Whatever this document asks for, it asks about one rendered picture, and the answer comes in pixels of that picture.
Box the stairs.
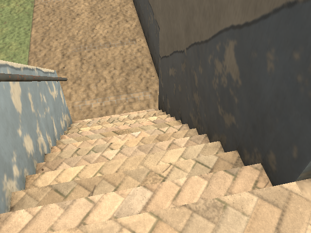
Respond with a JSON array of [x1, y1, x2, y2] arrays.
[[0, 108, 273, 233]]

